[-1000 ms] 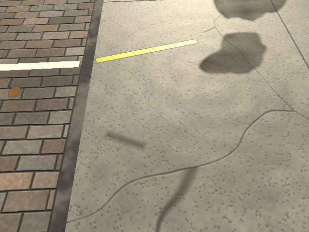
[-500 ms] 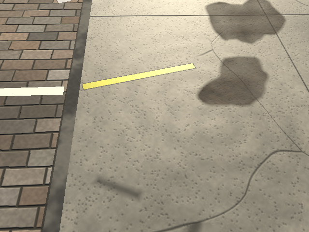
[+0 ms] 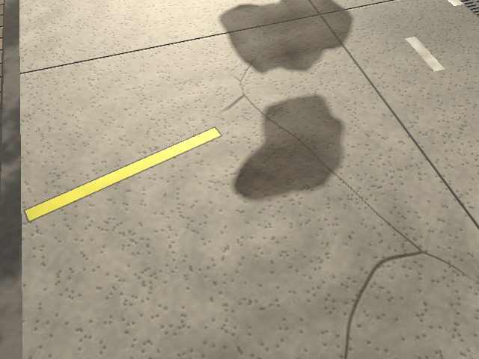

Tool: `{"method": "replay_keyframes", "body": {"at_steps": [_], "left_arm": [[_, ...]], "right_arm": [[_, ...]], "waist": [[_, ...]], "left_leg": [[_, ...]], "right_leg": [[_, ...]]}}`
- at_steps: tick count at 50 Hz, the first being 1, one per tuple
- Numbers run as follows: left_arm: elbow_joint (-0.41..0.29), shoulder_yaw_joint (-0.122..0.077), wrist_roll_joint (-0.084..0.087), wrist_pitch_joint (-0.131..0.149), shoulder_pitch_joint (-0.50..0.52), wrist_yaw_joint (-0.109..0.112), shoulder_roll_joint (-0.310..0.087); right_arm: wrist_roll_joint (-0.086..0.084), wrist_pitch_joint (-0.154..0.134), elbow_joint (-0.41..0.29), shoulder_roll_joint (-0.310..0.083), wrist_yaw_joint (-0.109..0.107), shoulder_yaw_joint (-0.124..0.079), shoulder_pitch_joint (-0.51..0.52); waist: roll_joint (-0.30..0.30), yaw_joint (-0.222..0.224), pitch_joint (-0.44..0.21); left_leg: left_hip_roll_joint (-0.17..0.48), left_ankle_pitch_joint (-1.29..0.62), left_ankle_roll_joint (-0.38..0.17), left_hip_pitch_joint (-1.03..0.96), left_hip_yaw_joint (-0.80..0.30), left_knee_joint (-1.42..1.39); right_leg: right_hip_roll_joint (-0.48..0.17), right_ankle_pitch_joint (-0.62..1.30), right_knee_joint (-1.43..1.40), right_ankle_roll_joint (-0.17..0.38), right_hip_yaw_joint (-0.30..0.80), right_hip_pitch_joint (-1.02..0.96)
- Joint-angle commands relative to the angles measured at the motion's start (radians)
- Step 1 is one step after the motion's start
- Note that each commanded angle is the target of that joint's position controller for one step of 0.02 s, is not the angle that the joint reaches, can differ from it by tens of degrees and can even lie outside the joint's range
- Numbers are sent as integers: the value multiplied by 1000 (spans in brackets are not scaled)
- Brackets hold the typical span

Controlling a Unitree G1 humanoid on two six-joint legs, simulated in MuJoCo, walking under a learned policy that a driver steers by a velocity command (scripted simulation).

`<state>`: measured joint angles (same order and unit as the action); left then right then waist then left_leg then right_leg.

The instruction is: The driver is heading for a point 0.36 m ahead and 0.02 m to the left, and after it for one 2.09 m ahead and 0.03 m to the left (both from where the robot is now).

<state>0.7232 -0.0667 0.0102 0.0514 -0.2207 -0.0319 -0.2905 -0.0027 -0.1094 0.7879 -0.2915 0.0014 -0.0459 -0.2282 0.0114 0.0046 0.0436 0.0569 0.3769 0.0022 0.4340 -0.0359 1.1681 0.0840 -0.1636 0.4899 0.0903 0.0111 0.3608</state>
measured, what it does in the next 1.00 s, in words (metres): walks ahead: left foot, then right foot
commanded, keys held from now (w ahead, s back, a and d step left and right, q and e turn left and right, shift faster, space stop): w+e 0.04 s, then w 0.18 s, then no key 0.78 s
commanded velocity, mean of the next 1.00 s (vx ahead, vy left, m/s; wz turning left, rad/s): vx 0.22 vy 0.00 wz -0.15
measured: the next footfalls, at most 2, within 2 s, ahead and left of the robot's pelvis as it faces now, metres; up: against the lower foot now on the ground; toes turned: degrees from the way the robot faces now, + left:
left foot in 0.34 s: +0.38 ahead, +0.13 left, +0.00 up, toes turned -6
right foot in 0.68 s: +0.35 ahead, -0.11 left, +0.00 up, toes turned -5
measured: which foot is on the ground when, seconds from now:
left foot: up 0.00-0.32, down 0.34-1.00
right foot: down 0.00-0.36, up 0.38-0.66, down 0.68-1.00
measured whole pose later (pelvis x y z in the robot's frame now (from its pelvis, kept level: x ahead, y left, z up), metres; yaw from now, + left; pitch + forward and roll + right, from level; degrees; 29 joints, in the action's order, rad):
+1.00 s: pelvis +0.33 +0.02 +0.00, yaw -7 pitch -1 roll +0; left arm 0.85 -0.04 -0.01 0.00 -0.21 0.03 -0.22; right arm 0.01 -0.01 0.94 -0.24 0.00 -0.02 -0.14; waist 0.00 -0.01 0.03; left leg -0.01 0.28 -0.01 0.22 0.01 0.52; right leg -0.02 -0.30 0.54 -0.02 0.04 0.22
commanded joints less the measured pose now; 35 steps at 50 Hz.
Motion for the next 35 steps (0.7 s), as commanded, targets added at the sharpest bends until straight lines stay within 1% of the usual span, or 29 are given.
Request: {"method": "replay_keyframes", "body": {"at_steps": [1, 3, 5, 7, 9, 11, 12, 14, 15, 16, 17, 18, 19, 20, 21, 22, 23, 24, 25, 26, 27, 28, 29, 30, 31, 32, 33, 34, 35], "left_arm": [[-80, -31, -7, 12, -4, 14, -119], [-76, -37, -4, 16, -15, 25, -139], [-61, -38, 0, 17, -41, 35, -143], [-43, -35, 3, 15, -76, 40, -139], [-22, -35, 5, 15, -118, 39, -147], [-4, -36, 8, 13, -146, 38, -149], [5, -35, 7, 9, -153, 40, -146], [17, -35, 0, -3, -158, 47, -145], [17, -35, -2, -8, -144, 50, -143], [9, -31, -2, -12, -122, 51, -134], [-10, -18, -13, -11, -120, 52, -103], [-9, 2, -18, -1, -236, 52, -48], [22, 5, -9, 1, -319, 46, -58], [23, -14, 8, -7, -271, 44, -138], [3, -18, 13, -21, -171, 48, -144], [-11, -17, 3, -37, -110, 53, -132], [-14, -19, -7, -54, -96, 59, -117], [-8, -13, -8, -67, -115, 63, -85], [3, -7, -10, -73, -138, 67, -59], [10, -2, -13, -74, -150, 70, -42], [13, 2, -16, -71, -144, 72, -33], [16, 3, -16, -71, -133, 72, -35], [19, 1, -15, -72, -123, 72, -43], [22, -2, -15, -76, -112, 71, -50], [25, -3, -17, -79, -102, 69, -50], [27, -3, -22, -80, -92, 67, -46], [20, -3, -33, -81, -67, 68, -50], [4, -5, -42, -79, -43, 71, -70], [-10, -13, -36, -78, -25, 76, -120]], "right_arm": [[15, -6, -86, -114, -4, -36, -1], [18, 9, -93, -89, -7, -30, 12], [18, 11, -106, -65, -6, -19, 78], [14, 5, -118, -43, 3, -9, 151], [2, -1, -132, -47, 12, -7, 211], [-5, -7, -147, -66, 20, -12, 250], [1, -11, -154, -76, 24, -15, 261], [15, -20, -151, -92, 30, -24, 234], [20, -24, -140, -99, 31, -29, 192], [29, -29, -115, -112, 28, -37, 112], [43, -34, -102, -157, 24, -47, 17], [59, -26, -93, -212, 20, -57, -81], [27, -7, -59, -153, 27, -46, -139], [0, 8, -65, -131, 31, -38, -109], [3, 20, -78, -112, 27, -31, -32], [11, 27, -83, -79, 26, -14, 44], [18, 29, -86, -51, 26, -3, 97], [25, 33, -80, -56, 27, -4, 129], [31, 35, -74, -61, 27, -6, 150], [33, 36, -68, -67, 25, -8, 160], [31, 37, -57, -74, 22, -10, 156], [26, 40, -46, -81, 19, -12, 146], [21, 45, -35, -86, 17, -13, 139], [18, 51, -27, -88, 15, -12, 141], [15, 57, -22, -86, 14, -9, 151], [11, 63, -16, -78, 15, -4, 160], [10, 65, -5, -57, 17, 5, 145], [18, 65, 10, -35, 19, 15, 119], [29, 64, 19, -38, 22, 14, 83]], "waist": [[-63, -22, -99], [-66, -27, -83], [-73, 0, -63], [-85, 37, -54], [-93, 69, -41], [-92, 83, -21], [-90, 81, -9], [-105, 62, -23], [-114, 38, -46], [-107, -8, -94], [-60, -45, -204], [129, -40, -363], [279, -45, -478], [165, -58, -396], [88, -52, -278], [45, -30, -179], [53, 2, -141], [90, 26, -119], [120, 39, -121], [134, 45, -136], [132, 40, -159], [126, 32, -182], [116, 26, -195], [108, 24, -191], [99, 29, -175], [92, 35, -151], [79, 32, -119], [51, 22, -92], [-18, -13, -69]], "left_leg": [[56, -67, 22, 185, -36, -77], [47, -138, 52, 176, -15, -171], [40, -286, 64, 163, -5, -329], [16, -435, 62, 109, 5, -482], [-4, -516, 54, 79, 7, -563], [-6, -496, 35, 104, -6, -615], [-12, -469, 20, 119, -10, -645], [-31, -417, -13, 92, -4, -686], [-46, -413, -31, 37, 8, -708], [-62, -490, -55, -86, 35, -752], [35, -782, -101, -298, -37, -702], [259, -1062, -253, -662, -286, -634], [375, -1059, -353, -762, -499, -674], [346, -820, -323, -668, -483, -721], [301, -681, -279, -546, -392, -753], [255, -638, -257, -397, -312, -795], [222, -601, -235, -283, -257, -827], [180, -594, -219, -190, -203, -858], [151, -633, -218, -139, -151, -871], [138, -686, -223, -123, -116, -870], [137, -713, -226, -132, -100, -865], [144, -700, -230, -149, -98, -864], [149, -640, -229, -159, -100, -865], [149, -541, -223, -152, -102, -868], [139, -410, -210, -129, -101, -871], [120, -256, -186, -99, -99, -873], [93, -114, -147, -72, -100, -876], [65, 1, -100, -45, -97, -865], [11, 69, -61, -28, -65, -833]], "right_leg": [[-253, 223, -256, 209, 344, -198], [-234, 275, -275, 207, 277, -136], [-205, 271, -281, 176, 215, -113], [-178, 207, -278, 141, 175, -100], [-198, 132, -280, 133, 194, -119], [-233, 108, -253, 130, 229, -187], [-245, 165, -216, 122, 242, -229], [-259, 318, -131, 91, 261, -304], [-249, 410, -74, 71, 258, -322], [-206, 520, 19, 42, 235, -317], [-146, 439, 183, -1, 200, -243], [-35, 38, 512, -76, 141, 32], [17, -522, 718, -118, 152, 158], [-24, -509, 797, -124, 192, 220], [-64, -453, 801, -132, 150, 259], [-101, -404, 727, -137, 117, 251], [-142, -362, 636, -138, 111, 188], [-146, -327, 547, -144, 87, 101], [-139, -301, 466, -152, 61, 31], [-136, -278, 391, -157, 48, -22], [-136, -232, 323, -156, 43, -60], [-136, -174, 269, -155, 40, -89], [-135, -124, 223, -152, 37, -115], [-133, -82, 177, -147, 33, -143], [-128, -36, 119, -139, 25, -178], [-119, 12, 47, -126, 15, -219], [-126, 43, -14, -112, 26, -244], [-174, 89, -56, -92, 83, -264], [-222, 114, -55, -70, 119, -256]]}}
